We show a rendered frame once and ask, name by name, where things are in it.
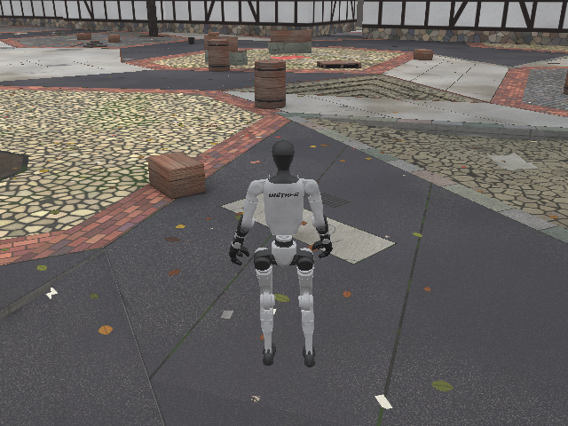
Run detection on right robot forearm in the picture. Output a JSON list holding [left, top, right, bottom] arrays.
[[316, 214, 331, 244]]

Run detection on left robot upper arm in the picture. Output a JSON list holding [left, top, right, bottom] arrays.
[[241, 179, 265, 228]]

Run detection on humanoid robot torso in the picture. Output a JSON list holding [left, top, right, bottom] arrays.
[[263, 175, 304, 266]]

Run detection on left robot forearm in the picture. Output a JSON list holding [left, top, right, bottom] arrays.
[[232, 214, 249, 249]]

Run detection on right robot upper arm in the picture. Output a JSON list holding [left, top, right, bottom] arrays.
[[302, 178, 325, 227]]

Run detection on right robot hand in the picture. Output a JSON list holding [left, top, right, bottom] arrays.
[[312, 241, 333, 258]]

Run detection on robot left thigh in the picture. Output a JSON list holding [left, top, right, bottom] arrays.
[[254, 248, 275, 310]]

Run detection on left robot hand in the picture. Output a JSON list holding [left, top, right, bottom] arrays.
[[229, 245, 249, 265]]

